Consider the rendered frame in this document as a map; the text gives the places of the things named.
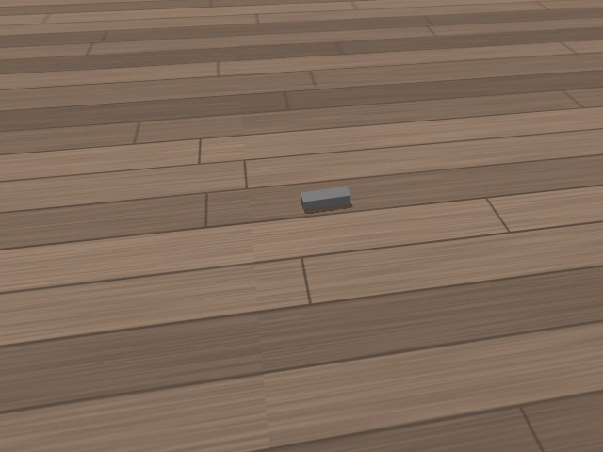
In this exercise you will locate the carton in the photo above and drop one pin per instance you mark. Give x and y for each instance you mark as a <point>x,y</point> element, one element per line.
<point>325,197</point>

